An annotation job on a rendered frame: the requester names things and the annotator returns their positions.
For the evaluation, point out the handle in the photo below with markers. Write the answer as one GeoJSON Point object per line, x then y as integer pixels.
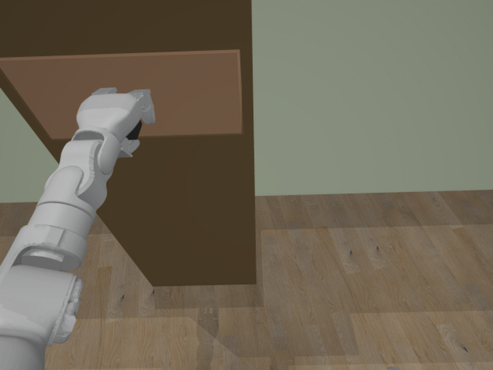
{"type": "Point", "coordinates": [135, 132]}

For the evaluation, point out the robot left hand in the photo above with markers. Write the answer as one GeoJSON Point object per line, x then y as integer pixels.
{"type": "Point", "coordinates": [118, 113]}

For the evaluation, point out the cabinet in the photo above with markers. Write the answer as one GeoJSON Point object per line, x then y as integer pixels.
{"type": "Point", "coordinates": [183, 206]}

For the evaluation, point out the robot left upper arm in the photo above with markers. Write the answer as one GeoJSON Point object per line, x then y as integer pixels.
{"type": "Point", "coordinates": [38, 307]}

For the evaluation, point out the drawer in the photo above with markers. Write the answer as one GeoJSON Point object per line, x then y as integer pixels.
{"type": "Point", "coordinates": [194, 92]}

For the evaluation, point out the robot left forearm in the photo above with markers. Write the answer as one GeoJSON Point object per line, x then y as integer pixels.
{"type": "Point", "coordinates": [55, 237]}

